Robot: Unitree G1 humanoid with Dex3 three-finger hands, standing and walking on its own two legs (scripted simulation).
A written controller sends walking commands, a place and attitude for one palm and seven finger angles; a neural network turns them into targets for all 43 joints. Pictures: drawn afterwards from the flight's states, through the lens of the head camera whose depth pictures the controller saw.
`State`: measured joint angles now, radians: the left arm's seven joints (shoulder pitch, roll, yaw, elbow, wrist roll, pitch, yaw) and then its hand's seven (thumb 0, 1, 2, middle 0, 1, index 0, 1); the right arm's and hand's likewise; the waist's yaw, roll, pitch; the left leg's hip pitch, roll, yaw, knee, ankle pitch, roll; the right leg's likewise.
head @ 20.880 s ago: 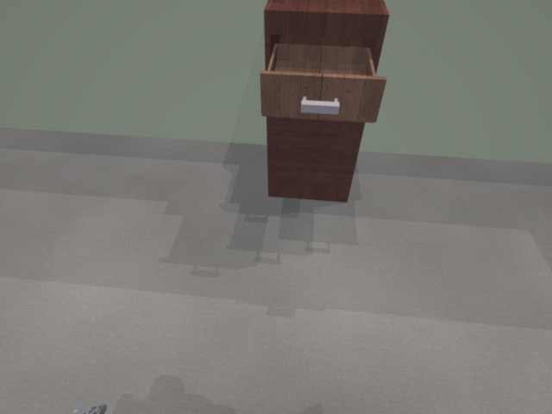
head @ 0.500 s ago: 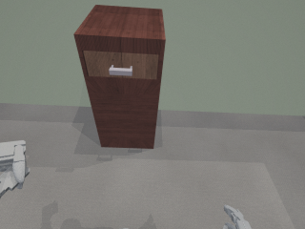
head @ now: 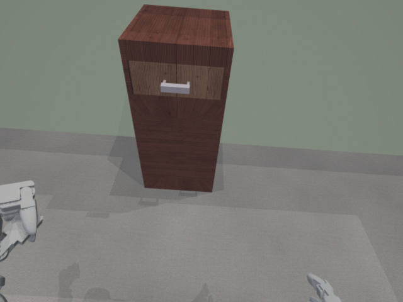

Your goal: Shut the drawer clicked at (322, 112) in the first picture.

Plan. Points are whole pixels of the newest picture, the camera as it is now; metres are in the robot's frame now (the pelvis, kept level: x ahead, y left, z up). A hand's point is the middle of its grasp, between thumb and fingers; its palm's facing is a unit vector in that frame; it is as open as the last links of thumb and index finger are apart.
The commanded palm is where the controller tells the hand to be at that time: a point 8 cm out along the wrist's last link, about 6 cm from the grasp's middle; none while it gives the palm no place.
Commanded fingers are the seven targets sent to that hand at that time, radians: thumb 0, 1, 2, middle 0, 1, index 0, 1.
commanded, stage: stop stepping back and stand still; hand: left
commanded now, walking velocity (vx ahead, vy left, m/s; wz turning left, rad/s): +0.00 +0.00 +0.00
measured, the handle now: (175, 85) +0.88 +0.15 -0.02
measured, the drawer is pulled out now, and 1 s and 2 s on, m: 0.00 0.00 0.00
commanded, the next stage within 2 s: let the arm hang, fingers relaxed in 0.62 s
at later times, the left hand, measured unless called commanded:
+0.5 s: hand (41, 195) +0.22 +0.25 +0.17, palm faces +0.35 -0.81 -0.47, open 3.3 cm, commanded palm +0.16 +0.29 +0.19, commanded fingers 0.00 0.90 0.90 -1.40 -1.60 -1.40 -1.60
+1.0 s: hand out of the picture +0.09 +0.20 -0.15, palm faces -0.01 -0.98 -0.22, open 3.1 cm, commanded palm none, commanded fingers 0.00 0.90 0.90 -0.80 -0.95 -0.80 -0.95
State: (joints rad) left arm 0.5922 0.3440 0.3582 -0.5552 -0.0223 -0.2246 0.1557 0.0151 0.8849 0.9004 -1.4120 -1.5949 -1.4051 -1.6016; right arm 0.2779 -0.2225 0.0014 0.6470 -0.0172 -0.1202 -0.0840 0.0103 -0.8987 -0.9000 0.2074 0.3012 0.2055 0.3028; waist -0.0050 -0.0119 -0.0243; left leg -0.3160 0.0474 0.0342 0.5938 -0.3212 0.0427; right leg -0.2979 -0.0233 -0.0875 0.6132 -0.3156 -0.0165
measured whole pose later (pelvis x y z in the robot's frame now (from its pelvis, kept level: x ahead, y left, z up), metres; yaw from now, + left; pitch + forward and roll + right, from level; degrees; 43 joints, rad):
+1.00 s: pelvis +0.01 +0.02 +0.01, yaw +1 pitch -1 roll +0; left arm 0.26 0.20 -0.01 0.84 0.03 0.06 0.02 0.02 0.91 0.90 -1.13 -1.33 -1.13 -1.33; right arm 0.20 -0.24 0.01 0.89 -0.03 0.01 0.00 0.00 -0.90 -0.90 0.20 0.30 0.20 0.30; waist -0.02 -0.01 0.04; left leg -0.27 -0.02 0.02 0.54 -0.25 0.04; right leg -0.25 -0.01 -0.04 0.53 -0.26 0.00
